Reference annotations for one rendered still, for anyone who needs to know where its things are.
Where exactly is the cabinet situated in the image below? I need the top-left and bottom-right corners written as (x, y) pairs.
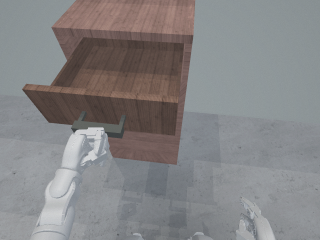
top-left (51, 0), bottom-right (195, 165)

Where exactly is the robot left forearm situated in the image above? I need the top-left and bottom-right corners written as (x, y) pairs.
top-left (30, 168), bottom-right (83, 240)

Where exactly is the left robot hand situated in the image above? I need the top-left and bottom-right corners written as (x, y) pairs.
top-left (61, 127), bottom-right (110, 175)

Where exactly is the right robot hand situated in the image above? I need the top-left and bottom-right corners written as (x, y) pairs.
top-left (236, 197), bottom-right (276, 240)

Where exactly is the handle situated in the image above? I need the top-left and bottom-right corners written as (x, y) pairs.
top-left (71, 111), bottom-right (126, 139)

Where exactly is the drawer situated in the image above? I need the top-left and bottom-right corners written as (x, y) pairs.
top-left (22, 37), bottom-right (184, 136)

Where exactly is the right robot shin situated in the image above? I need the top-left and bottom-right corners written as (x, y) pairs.
top-left (193, 232), bottom-right (204, 236)

